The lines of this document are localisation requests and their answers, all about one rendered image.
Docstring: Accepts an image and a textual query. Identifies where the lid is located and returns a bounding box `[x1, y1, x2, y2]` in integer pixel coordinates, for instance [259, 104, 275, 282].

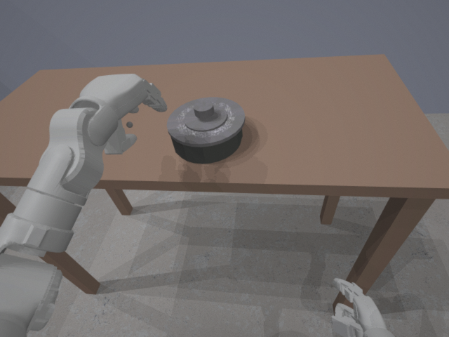
[167, 97, 245, 147]

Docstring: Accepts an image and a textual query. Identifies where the robot left hand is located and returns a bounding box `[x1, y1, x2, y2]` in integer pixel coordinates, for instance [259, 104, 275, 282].
[79, 74, 167, 154]

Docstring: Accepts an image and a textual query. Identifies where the table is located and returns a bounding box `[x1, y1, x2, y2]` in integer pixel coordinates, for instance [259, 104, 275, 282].
[0, 54, 449, 316]

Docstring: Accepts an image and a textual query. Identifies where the robot left upper arm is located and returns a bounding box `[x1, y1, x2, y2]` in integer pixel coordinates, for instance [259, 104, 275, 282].
[0, 253, 62, 337]

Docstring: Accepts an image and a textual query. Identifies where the pot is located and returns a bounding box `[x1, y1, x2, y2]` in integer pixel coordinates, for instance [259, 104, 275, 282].
[171, 129, 243, 164]

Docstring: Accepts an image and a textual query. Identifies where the robot right hand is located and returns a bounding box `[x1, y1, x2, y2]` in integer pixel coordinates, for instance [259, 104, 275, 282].
[331, 278, 387, 337]

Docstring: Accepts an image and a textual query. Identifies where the left robot forearm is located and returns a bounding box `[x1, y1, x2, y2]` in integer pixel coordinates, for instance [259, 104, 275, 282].
[0, 95, 118, 257]

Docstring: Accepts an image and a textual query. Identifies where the knob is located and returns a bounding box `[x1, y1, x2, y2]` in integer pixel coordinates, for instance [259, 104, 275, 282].
[194, 100, 214, 119]

